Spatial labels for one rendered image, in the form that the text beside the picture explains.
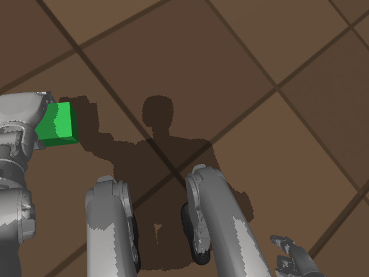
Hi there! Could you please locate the left robot arm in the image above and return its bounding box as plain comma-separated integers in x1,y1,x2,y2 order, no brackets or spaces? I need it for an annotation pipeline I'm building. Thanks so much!
0,122,36,277

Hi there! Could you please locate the left robot foot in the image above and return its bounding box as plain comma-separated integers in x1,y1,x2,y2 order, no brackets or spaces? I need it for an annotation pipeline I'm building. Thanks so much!
131,214,141,274

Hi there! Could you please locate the left robot hand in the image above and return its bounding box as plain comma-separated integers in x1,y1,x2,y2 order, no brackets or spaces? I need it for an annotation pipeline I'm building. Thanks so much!
0,91,56,150

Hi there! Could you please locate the right robot hand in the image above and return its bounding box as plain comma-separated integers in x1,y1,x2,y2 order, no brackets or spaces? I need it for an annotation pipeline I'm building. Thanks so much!
270,235,320,277

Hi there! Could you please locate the carton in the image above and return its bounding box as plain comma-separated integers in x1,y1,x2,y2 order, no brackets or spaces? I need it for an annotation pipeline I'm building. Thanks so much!
35,102,78,147

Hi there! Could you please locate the right robot foot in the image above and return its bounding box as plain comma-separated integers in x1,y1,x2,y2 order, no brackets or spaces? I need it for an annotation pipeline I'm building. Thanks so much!
181,202,210,265

